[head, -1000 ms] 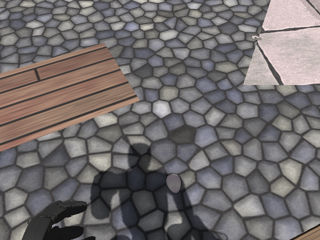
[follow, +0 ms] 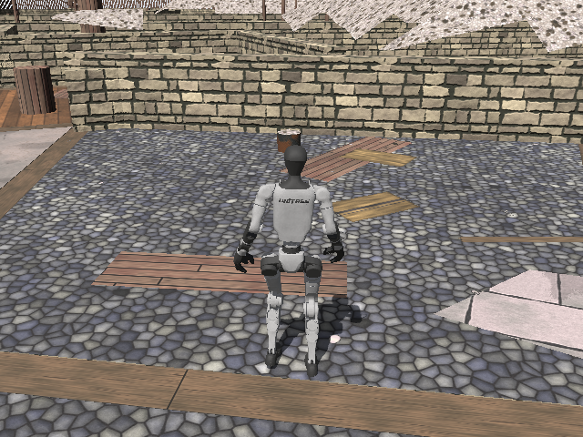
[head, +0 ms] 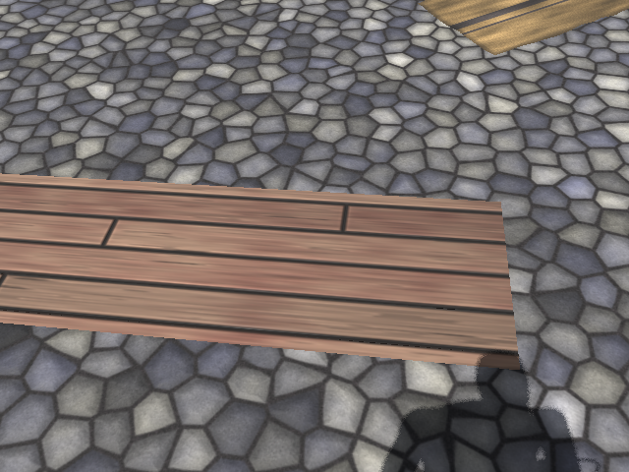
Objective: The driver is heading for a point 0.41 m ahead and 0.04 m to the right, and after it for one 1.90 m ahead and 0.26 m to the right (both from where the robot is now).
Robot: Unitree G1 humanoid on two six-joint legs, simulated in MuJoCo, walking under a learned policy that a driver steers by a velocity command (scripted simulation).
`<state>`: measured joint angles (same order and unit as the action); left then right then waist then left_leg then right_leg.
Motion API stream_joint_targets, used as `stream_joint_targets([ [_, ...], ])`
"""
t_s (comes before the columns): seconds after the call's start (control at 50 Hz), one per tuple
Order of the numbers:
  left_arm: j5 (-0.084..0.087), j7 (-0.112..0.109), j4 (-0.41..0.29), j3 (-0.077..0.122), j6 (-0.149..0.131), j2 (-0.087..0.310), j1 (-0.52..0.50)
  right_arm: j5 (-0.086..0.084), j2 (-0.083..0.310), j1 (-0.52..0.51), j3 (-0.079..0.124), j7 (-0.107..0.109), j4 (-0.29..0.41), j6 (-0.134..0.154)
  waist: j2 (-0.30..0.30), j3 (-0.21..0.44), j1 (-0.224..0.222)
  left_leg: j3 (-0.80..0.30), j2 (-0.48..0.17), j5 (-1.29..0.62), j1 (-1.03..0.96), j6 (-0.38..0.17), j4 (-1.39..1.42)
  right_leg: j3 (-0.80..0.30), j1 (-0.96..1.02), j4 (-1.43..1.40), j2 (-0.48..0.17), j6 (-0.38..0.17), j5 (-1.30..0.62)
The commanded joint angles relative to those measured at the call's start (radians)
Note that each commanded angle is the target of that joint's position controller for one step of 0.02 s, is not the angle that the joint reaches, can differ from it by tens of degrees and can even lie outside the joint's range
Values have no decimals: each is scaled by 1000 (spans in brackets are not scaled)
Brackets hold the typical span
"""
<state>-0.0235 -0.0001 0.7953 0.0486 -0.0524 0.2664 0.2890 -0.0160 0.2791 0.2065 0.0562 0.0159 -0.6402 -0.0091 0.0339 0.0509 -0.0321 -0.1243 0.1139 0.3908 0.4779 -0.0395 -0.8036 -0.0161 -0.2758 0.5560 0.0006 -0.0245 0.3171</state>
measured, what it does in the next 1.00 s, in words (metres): walks ahead, turning right: left foot, then right foot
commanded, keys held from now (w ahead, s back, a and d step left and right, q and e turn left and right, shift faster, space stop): w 0.28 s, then w+e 0.18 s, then e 0.48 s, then no key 0.06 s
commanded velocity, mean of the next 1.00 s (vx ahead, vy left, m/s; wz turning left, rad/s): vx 0.30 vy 0.00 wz -0.25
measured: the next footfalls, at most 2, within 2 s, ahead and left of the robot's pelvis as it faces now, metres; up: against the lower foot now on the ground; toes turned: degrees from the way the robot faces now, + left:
left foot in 0.38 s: +0.27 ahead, +0.16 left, +0.00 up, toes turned +1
right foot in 0.82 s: +0.47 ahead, -0.10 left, +0.00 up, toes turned -17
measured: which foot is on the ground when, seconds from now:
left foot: up 0.00-0.36, down 0.38-0.82, up 0.84-1.00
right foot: down 0.00-0.38, up 0.40-0.80, down 0.82-1.00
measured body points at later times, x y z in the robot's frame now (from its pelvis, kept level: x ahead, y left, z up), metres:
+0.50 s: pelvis +0.20 +0.05 +0.00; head +0.23 +0.06 +0.45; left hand +0.23 +0.34 -0.13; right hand +0.37 -0.20 -0.08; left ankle +0.23 +0.16 -0.73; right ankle +0.09 -0.09 -0.64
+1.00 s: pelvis +0.36 +0.01 +0.00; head +0.41 -0.02 +0.44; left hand +0.60 +0.23 -0.09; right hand +0.44 -0.30 -0.12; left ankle +0.38 +0.17 -0.66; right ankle +0.43 -0.08 -0.73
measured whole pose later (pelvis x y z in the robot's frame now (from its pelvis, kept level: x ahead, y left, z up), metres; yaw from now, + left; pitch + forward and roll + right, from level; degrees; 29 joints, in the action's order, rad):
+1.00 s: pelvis +0.36 +0.01 +0.00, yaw -18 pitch +2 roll +1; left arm -0.01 0.01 0.61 0.07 0.01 0.30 0.17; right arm 0.00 0.30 0.09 0.06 0.02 -0.74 0.00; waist 0.02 -0.08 -0.02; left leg -0.05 -0.01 0.45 0.52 0.04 -1.12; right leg -0.04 -0.44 0.49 0.08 -0.08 0.09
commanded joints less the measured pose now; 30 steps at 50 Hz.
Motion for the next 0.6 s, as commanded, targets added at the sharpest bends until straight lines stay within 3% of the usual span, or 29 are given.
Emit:
stream_joint_targets([
  [0.02, 18, -14, -55, 45, -32, 168, -6, 2, 145, -53, 46, -8, 76, 51, -182, -148, 19, -36, -89, -63, 402, 15, -195, -489, 206, -394, -314, -176, 326],
  [0.06, 28, -19, -39, 35, -31, 145, 24, 14, 108, -75, 41, -17, 68, 58, -174, -131, 2, 24, -121, -178, 373, 37, -194, -359, 222, -411, -261, -146, 175],
  [0.1, 27, -18, -21, 28, -33, 125, 75, 10, 66, -107, 30, -22, 70, 63, -169, -114, -19, 76, -137, -254, 336, 52, -162, -266, 226, -420, -228, -143, 42],
  [0.18, 31, -16, 1, 30, -23, 144, 130, -1, 20, -209, 12, -35, 95, 75, -183, -122, -68, 129, -143, -326, 222, 69, 71, -150, 213, -421, -200, -139, -112],
  [0.28, 47, -8, 30, 41, -10, 190, 180, -15, 35, -277, 9, -59, 113, 91, -186, -153, -92, 158, -126, -285, 94, 45, 254, -147, 221, -383, -244, -151, -177],
  [0.32, 54, -8, 41, 46, -1, 203, 176, -18, 63, -239, 19, -62, 112, 100, -193, -145, -47, 148, -113, -252, -4, 13, 313, -180, 225, -336, -269, -141, -288],
  [0.34, 58, -10, 38, 47, 2, 211, 151, -15, 86, -159, 32, -57, 90, 102, -184, -105, 10, 157, -97, -268, -133, -10, 359, -161, 208, -264, -255, -125, -431],
  [0.36, 55, -9, 35, 43, 0, 196, 141, -10, 131, -22, 55, -46, 47, 103, -151, -12, 78, 150, -99, -283, -348, -37, 376, -112, 155, -110, -203, -97, -554],
  [0.38, 35, -7, 4, 21, -8, 139, 108, 9, 193, 172, 75, -31, 15, 100, -66, 152, 171, -14, -263, -265, -662, -95, 332, -70, -35, 178, -148, -56, -399],
  [0.4, 34, -10, -33, -14, -27, 21, 191, 24, 287, 253, 91, -27, -7, 88, 243, 296, 141, -437, -529, -86, -938, -227, 421, 0, -389, 532, 8, 11, 155],
  [0.42, 64, -11, -17, 13, -42, 121, 161, 25, 195, 254, 69, -27, -15, 87, 199, 270, 165, -542, -532, 46, -853, -241, 502, -117, -475, 682, -17, 14, 239],
  [0.44, 80, -7, -37, 30, -45, 169, 90, 18, 144, 187, 49, -25, -20, 89, 161, 122, 146, -385, -500, 23, -740, -204, 516, -110, -530, 719, -63, 4, 160],
  [0.48, 57, -9, -37, 32, -35, 142, 26, 22, 79, 64, 29, -28, -21, 93, 84, -16, 92, -175, -410, -193, -520, -162, 572, -86, -474, 653, -112, 10, 26],
  [0.5, 52, -10, -30, 35, -20, 122, 38, 31, 61, 21, 23, -29, -24, 100, 93, -48, 56, -81, -380, -373, -437, -149, 590, -89, -410, 625, -124, 18, -7],
  [0.54, 49, -11, -27, 31, 7, 76, 73, 33, 63, -32, 29, -27, -35, 113, 78, -60, 5, 42, -371, -700, -350, -152, 589, -68, -345, 594, -110, 41, -19],
  [0.6, 35, -5, -75, 25, 21, 54, 20, 29, 101, -73, 41, -11, -51, 113, 59, -80, -10, 170, -358, -805, -297, -151, 604, -35, -330, 414, -103, 65, -144],
])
